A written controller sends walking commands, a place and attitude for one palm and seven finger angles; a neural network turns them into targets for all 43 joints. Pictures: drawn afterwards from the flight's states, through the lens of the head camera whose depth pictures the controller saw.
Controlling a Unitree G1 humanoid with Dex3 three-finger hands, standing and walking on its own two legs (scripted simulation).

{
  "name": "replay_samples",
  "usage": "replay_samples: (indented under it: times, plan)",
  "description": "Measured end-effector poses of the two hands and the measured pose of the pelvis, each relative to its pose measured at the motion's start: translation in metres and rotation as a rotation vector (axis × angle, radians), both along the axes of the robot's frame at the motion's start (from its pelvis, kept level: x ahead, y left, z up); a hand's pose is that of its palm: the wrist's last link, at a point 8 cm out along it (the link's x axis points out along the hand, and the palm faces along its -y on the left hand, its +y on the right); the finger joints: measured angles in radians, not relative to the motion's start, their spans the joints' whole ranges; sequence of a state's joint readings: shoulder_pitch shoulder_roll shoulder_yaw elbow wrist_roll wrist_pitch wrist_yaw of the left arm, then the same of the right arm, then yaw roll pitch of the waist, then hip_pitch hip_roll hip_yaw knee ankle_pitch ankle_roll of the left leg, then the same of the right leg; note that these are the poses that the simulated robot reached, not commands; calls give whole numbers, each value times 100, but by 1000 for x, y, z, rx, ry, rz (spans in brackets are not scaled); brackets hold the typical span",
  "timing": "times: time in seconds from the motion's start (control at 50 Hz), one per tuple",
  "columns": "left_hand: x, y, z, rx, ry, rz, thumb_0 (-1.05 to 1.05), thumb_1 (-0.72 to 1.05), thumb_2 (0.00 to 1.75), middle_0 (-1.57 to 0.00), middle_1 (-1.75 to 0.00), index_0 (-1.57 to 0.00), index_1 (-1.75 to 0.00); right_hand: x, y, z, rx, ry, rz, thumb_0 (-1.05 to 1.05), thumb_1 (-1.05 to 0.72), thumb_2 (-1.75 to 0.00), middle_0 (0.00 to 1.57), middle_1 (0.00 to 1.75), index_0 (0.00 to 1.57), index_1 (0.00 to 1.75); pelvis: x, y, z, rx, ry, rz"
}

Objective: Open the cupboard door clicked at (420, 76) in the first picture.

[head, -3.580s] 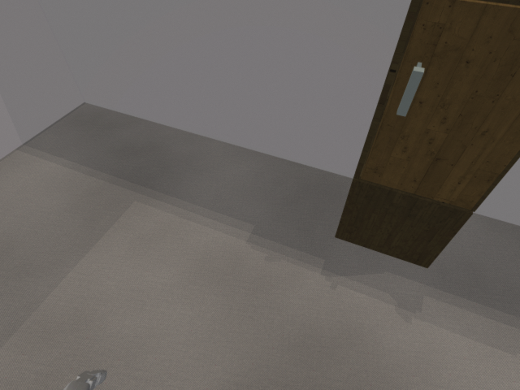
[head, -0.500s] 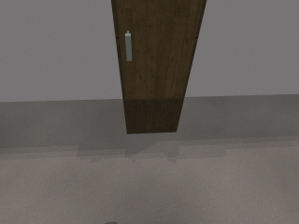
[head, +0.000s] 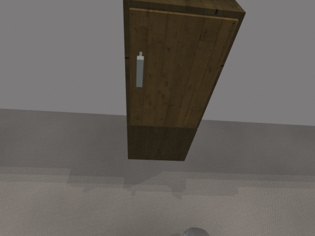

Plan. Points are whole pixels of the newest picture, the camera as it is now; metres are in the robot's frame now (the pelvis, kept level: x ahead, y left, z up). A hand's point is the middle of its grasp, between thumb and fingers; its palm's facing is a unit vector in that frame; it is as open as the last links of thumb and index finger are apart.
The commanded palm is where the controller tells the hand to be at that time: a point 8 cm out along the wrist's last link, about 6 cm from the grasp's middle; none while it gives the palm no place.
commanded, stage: take the last steps up to it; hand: left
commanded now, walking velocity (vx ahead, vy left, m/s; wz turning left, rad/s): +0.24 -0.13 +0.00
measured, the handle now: (140, 69) +0.70 +0.13 +0.03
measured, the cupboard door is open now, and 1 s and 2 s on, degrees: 0 0 0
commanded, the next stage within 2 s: come to a stop and stand still in 0.20 s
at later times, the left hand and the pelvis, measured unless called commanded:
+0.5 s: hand (131, 219) +0.20 +0.08 -0.17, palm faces +0.07 -0.97 -0.25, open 7.2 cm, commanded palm none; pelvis +0.16 -0.10 -0.01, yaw +2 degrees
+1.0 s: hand (105, 233) +0.16 +0.15 -0.19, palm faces +0.08 -0.97 -0.23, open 7.4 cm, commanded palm none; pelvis +0.14 -0.05 +0.00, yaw +1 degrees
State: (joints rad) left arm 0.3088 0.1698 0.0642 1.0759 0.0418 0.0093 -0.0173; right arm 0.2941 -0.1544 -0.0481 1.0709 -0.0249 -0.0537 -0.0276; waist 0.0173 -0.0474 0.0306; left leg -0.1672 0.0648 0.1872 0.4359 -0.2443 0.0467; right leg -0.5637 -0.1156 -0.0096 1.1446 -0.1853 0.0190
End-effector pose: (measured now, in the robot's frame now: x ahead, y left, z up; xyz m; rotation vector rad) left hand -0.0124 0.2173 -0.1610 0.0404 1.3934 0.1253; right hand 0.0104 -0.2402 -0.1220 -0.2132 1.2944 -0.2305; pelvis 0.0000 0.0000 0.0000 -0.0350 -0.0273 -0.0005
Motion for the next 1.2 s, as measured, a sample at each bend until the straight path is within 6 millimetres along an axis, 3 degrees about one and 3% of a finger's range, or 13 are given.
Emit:
replay_samples:
  times: [0.2,0.26,0.32,0.4,0.5,0.56,0.66,0.74,0.8,0.96,1.08,1.2]
  plan:
    - [130,-29,12,84,-69,-92,1,92,90,-20,-30,-19,-30,-18,-21,-20,113,213,-130,1,-91,-90,20,30,20,29,72,-49,-6,44,26,-8]
    - [171,-46,9,125,-118,-109,1,92,90,-20,-30,-19,-30,-10,-36,-40,158,276,-145,1,-91,-90,20,30,20,29,100,-72,-20,58,32,-4]
    - [193,-64,13,143,-156,-89,1,91,90,-20,-30,-19,-30,17,-52,-49,176,304,-115,1,-91,-90,20,30,20,29,118,-85,-22,38,26,10]
    - [201,-83,22,151,-148,-36,0,92,89,-20,-30,-20,-30,82,-72,-44,155,214,-59,1,-91,-90,20,30,20,29,141,-97,-11,37,22,26]
    - [205,-91,23,156,-109,-11,0,94,89,-20,-30,-20,-30,165,-84,-40,131,82,1,1,-91,-90,19,30,20,29,158,-103,-7,37,26,36]
    - [203,-90,20,148,-93,18,0,94,89,-21,-30,-20,-30,203,-92,-37,97,36,44,1,-93,-90,19,30,20,29,162,-100,-8,34,22,40]
    - [191,-78,11,132,-53,46,0,92,89,-21,-30,-20,-30,252,-89,-26,55,-47,99,1,-93,-90,19,30,20,29,162,-89,-10,35,23,47]
    - [182,-58,-2,114,-24,58,1,91,89,-21,-30,-20,-30,271,-74,-18,26,-102,133,1,-92,-90,19,30,20,29,161,-73,-16,26,29,57]
    - [178,-40,-10,110,-16,71,1,91,89,-21,-30,-20,-30,269,-58,-16,13,-114,156,1,-91,-90,19,30,20,29,158,-62,-19,24,25,62]
    - [169,-17,5,126,-15,36,1,91,89,-20,-30,-20,-30,232,-30,-7,41,-98,116,1,-91,-90,20,30,21,29,146,-52,-5,12,31,34]
    - [166,-24,13,128,-16,-15,1,91,90,-20,-30,-19,-30,186,-47,-9,42,-73,44,0,-92,-90,20,30,21,30,131,-58,-2,13,23,13]
    - [166,-54,18,139,-84,-46,1,91,90,-20,-30,-19,-30,122,-76,-28,73,31,-16,0,-91,-90,20,30,21,29,116,-80,-7,44,14,13]
